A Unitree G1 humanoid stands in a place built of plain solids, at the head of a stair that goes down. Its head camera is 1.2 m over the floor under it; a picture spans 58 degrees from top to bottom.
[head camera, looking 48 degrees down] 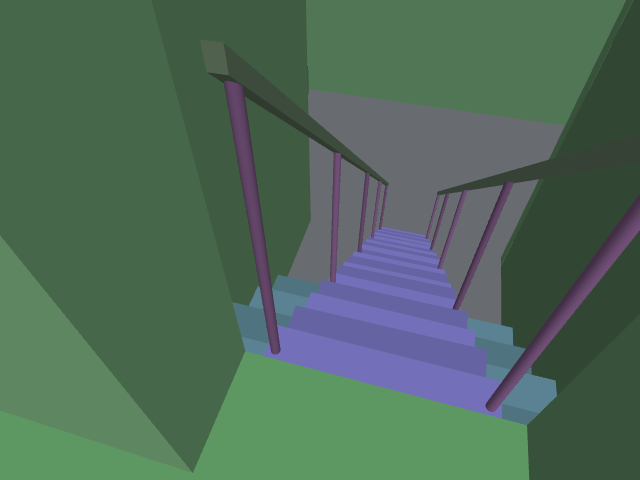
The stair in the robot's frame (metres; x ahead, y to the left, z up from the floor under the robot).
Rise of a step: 0.20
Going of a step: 0.22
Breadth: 0.81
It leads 16 degrees to the right of straight ahead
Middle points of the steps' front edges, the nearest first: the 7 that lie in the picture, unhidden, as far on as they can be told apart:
0.52 -0.17 0.00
0.73 -0.22 -0.21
0.95 -0.28 -0.40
1.16 -0.34 -0.60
1.37 -0.40 -0.78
1.59 -0.46 -0.99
1.81 -0.52 -1.18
